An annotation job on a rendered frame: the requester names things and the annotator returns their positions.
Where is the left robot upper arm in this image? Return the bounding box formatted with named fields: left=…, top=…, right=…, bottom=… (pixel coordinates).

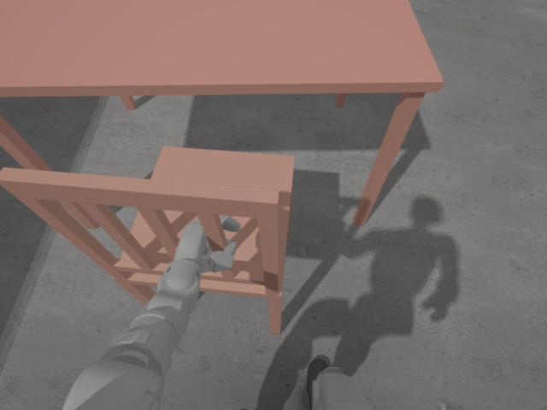
left=67, top=357, right=165, bottom=410

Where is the robot right thigh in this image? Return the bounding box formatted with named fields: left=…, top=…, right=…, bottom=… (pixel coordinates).
left=312, top=373, right=373, bottom=410

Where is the table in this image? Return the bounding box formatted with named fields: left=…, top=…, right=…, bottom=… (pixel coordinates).
left=0, top=0, right=444, bottom=229

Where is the right robot foot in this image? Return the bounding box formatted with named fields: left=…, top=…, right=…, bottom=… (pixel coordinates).
left=307, top=359, right=328, bottom=410

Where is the left robot forearm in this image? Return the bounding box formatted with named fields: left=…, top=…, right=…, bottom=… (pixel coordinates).
left=62, top=259, right=201, bottom=410

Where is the chair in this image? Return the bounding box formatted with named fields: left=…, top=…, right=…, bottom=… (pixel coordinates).
left=0, top=146, right=295, bottom=335

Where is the robot left hand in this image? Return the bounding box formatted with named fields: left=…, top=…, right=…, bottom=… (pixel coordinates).
left=174, top=215, right=240, bottom=273

